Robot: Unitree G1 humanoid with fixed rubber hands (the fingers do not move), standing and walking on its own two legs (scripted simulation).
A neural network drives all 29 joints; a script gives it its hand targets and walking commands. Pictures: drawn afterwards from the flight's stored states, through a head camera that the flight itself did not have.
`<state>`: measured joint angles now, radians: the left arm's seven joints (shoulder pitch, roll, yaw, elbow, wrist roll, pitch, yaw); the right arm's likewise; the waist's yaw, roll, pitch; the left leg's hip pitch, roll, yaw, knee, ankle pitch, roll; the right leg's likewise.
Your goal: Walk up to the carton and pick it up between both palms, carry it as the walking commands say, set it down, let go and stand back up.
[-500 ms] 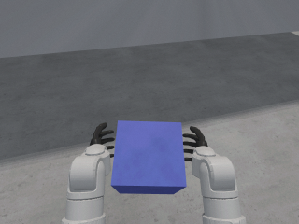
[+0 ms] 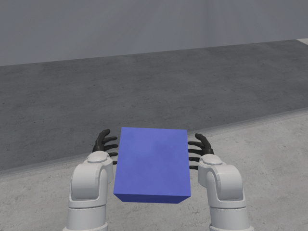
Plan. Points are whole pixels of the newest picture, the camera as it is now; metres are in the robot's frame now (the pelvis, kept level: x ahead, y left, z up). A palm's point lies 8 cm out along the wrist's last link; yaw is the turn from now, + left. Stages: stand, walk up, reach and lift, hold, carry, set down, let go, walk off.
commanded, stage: carry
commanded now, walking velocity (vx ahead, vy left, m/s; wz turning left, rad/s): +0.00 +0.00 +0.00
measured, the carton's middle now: (152, 168) +0.32 +0.01 +0.00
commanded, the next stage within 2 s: none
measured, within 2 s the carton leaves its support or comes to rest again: neither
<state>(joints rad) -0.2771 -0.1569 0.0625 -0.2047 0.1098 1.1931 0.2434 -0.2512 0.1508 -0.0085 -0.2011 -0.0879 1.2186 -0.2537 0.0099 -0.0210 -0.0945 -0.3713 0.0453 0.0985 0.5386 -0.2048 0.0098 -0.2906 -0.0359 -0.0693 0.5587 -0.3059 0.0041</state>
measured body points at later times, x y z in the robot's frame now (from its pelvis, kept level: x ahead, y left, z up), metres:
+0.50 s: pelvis -0.01 +0.00 +0.00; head -0.02 +0.01 +0.45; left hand +0.29 +0.14 +0.09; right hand +0.29 -0.12 +0.08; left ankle +0.05 +0.11 -0.73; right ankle -0.01 -0.12 -0.73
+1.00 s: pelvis -0.01 +0.01 +0.00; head -0.02 +0.02 +0.45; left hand +0.29 +0.15 +0.08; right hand +0.28 -0.11 +0.08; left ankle +0.05 +0.12 -0.73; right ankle -0.01 -0.12 -0.73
